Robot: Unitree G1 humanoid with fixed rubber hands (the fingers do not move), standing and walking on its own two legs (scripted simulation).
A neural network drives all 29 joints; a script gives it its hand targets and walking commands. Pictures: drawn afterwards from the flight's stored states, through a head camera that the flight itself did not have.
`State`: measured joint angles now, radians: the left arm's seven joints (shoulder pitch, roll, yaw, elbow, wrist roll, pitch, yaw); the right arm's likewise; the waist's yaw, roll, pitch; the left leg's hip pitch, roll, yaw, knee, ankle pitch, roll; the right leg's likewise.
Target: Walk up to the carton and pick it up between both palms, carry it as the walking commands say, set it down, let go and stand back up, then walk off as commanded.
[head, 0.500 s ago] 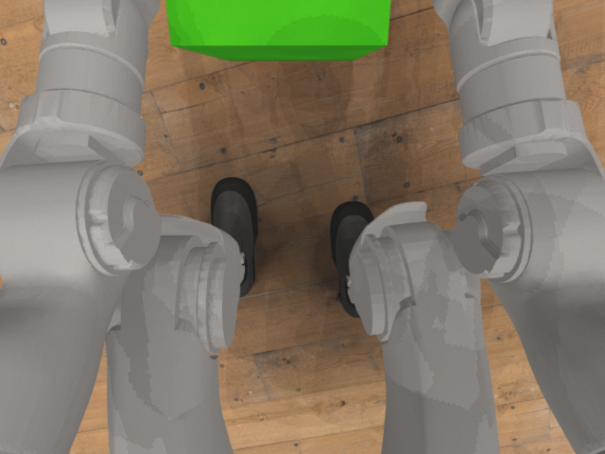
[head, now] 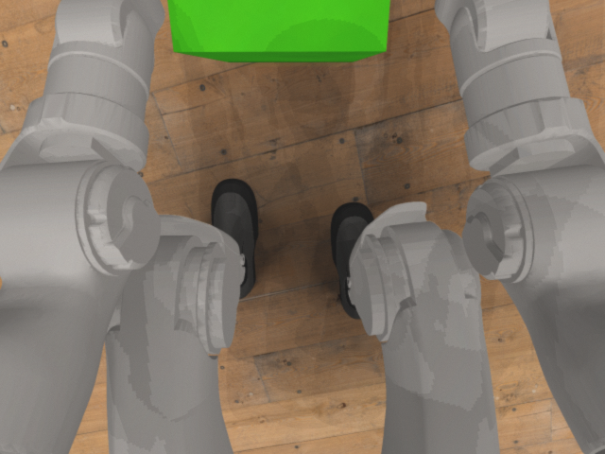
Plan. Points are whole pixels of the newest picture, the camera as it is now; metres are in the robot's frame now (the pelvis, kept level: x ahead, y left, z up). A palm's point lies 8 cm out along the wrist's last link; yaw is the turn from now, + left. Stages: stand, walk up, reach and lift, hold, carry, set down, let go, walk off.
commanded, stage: set down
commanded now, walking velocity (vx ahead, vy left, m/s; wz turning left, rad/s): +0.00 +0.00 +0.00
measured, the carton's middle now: out of the picture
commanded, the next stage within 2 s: let go in 1.52 s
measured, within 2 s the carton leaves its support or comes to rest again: neither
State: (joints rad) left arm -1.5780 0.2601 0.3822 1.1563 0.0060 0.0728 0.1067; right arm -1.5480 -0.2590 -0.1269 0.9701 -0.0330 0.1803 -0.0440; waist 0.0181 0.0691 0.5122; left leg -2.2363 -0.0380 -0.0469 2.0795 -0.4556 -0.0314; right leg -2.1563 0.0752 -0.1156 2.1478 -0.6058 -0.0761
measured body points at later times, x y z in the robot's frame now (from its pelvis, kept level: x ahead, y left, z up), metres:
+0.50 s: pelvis +0.00 +0.00 +0.00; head +0.39 +0.00 +0.21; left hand +0.57 +0.17 -0.18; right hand +0.58 -0.13 -0.19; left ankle +0.14 +0.13 -0.35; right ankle +0.10 -0.08 -0.35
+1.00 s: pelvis +0.00 +0.01 +0.08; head +0.35 +0.02 +0.35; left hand +0.56 +0.21 -0.03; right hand +0.58 -0.12 -0.03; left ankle +0.14 +0.13 -0.35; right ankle +0.10 -0.08 -0.35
